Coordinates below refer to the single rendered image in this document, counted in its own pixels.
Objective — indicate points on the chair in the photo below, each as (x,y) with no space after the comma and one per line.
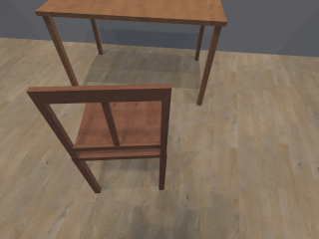
(118,122)

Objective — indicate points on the table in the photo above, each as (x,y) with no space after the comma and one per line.
(187,12)

